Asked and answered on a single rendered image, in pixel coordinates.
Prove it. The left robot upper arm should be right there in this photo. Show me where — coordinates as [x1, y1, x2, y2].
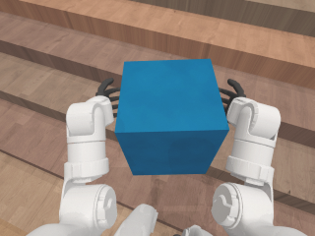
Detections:
[26, 184, 117, 236]

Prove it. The robot right hand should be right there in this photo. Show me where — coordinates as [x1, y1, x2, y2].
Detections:
[219, 79, 246, 123]

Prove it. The carton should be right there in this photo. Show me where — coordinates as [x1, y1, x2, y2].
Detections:
[114, 58, 229, 176]

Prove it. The right robot shin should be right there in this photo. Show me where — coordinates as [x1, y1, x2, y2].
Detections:
[190, 224, 201, 229]

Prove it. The robot left forearm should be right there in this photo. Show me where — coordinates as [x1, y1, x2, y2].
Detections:
[59, 95, 114, 220]

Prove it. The robot left hand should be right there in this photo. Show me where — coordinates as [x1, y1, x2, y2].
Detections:
[95, 78, 121, 118]

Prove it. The robot right forearm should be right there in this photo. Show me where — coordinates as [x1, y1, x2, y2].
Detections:
[225, 96, 282, 212]

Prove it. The robot left thigh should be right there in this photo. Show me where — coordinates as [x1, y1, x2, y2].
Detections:
[113, 204, 158, 236]

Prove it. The right robot upper arm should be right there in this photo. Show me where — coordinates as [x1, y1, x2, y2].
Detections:
[211, 182, 307, 236]

